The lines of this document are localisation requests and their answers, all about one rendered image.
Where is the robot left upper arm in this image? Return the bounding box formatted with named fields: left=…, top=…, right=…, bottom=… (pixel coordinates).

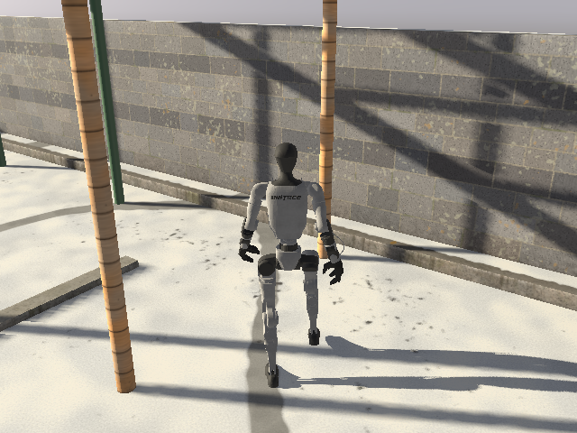
left=244, top=182, right=269, bottom=231

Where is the robot right thigh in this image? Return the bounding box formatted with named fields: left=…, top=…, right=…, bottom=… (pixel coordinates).
left=300, top=250, right=319, bottom=294

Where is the robot right upper arm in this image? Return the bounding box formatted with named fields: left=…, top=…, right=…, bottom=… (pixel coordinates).
left=305, top=181, right=329, bottom=233

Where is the right robot forearm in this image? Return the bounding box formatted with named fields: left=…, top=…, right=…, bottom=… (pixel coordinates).
left=320, top=219, right=341, bottom=263

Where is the left robot forearm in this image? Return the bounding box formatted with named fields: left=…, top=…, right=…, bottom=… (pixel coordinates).
left=239, top=217, right=254, bottom=249

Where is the right robot foot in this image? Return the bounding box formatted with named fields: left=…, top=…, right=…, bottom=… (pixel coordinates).
left=308, top=328, right=320, bottom=345

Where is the robot right hand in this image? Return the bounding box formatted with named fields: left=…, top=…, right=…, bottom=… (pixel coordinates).
left=323, top=259, right=343, bottom=285

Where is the robot left hand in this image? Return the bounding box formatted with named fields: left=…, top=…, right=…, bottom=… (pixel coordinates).
left=238, top=245, right=260, bottom=263

